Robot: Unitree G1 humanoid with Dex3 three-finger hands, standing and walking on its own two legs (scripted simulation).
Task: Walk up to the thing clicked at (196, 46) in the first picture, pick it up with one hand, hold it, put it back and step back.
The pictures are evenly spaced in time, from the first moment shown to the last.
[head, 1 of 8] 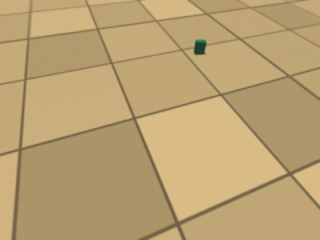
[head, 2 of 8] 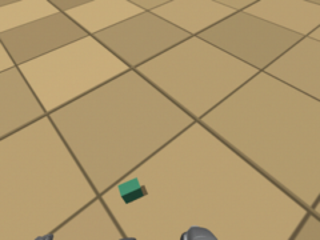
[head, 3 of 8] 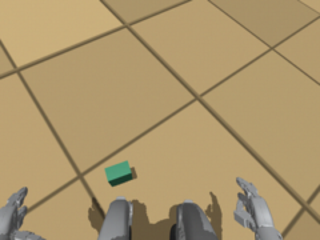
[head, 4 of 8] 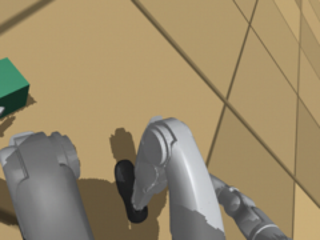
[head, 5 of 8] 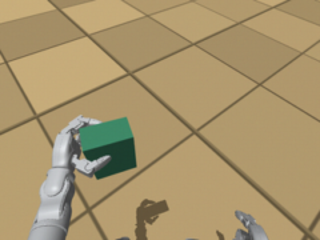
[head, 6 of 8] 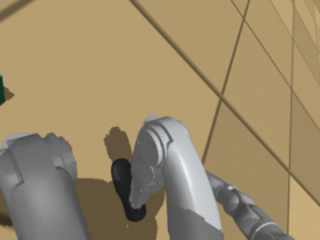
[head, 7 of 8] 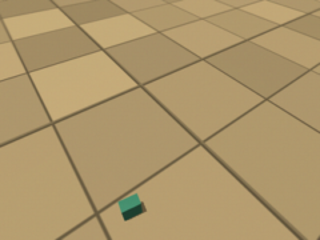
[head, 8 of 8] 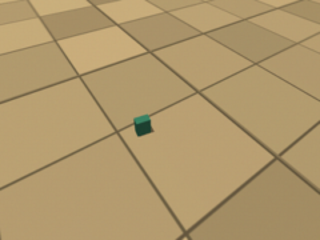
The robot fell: no
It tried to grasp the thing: yes
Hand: left
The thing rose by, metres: 0.69
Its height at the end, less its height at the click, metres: +0.00
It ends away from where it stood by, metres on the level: 0.02
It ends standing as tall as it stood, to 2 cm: yes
